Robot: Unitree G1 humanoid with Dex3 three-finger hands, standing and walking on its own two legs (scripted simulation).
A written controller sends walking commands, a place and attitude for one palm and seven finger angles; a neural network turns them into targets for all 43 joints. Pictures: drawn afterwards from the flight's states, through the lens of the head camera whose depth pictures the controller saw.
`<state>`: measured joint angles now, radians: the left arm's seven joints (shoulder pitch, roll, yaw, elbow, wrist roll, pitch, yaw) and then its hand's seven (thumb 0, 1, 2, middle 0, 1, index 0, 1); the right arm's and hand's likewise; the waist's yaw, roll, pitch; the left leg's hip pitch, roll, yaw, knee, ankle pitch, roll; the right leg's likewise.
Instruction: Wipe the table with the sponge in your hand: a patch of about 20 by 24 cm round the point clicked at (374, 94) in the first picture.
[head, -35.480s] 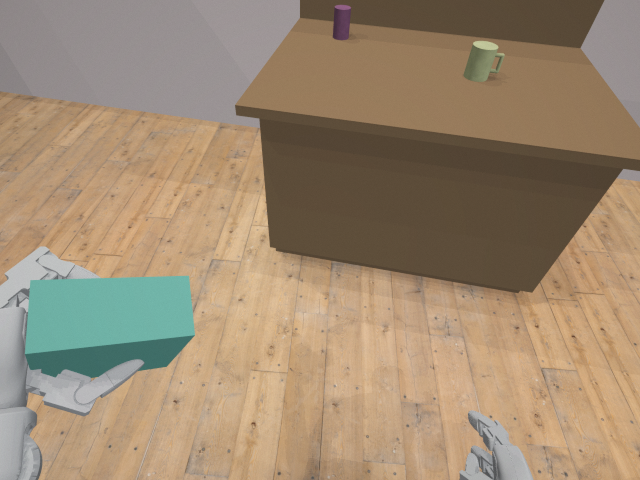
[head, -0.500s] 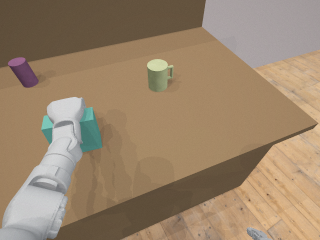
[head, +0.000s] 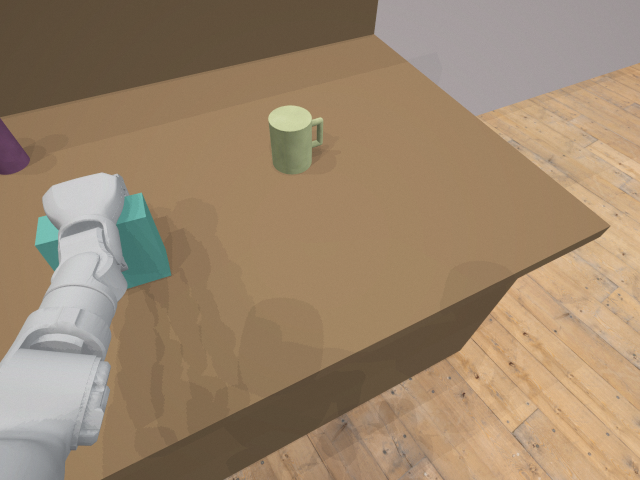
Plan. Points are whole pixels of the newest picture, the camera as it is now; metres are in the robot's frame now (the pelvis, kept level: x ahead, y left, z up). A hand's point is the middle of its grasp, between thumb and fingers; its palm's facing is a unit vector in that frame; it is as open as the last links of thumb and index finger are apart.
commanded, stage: slide back across to the first lane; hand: left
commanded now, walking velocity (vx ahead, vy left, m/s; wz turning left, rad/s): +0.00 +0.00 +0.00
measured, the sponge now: (115, 257) +0.42 +0.30 +0.01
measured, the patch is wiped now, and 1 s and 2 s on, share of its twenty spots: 1.00 1.00 1.00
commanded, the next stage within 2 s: wipe back along the first lane in 0.46 s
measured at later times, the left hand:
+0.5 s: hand (45, 256) +0.39 +0.36 +0.06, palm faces -0.09 -0.05 -0.99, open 10.1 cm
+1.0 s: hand (41, 284) +0.35 +0.35 +0.05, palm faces -0.04 -0.03 -1.00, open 10.1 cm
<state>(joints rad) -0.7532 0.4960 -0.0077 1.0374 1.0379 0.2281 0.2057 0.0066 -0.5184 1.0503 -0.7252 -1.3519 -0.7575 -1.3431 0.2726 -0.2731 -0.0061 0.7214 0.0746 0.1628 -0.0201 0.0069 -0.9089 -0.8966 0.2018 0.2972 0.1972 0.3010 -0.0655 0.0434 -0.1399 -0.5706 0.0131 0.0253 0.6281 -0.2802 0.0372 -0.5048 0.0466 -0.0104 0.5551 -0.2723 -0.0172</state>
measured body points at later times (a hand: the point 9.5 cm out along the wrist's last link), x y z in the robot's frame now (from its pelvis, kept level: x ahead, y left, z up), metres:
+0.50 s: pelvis +0.02 +0.01 +0.01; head +0.05 +0.01 +0.45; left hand +0.39 +0.36 +0.11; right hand +0.17 -0.24 -0.11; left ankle +0.01 +0.09 -0.73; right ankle -0.01 -0.11 -0.73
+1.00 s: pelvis +0.01 +0.01 +0.01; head +0.04 +0.01 +0.46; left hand +0.35 +0.34 +0.11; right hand +0.17 -0.23 -0.11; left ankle +0.01 +0.09 -0.73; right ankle -0.01 -0.11 -0.73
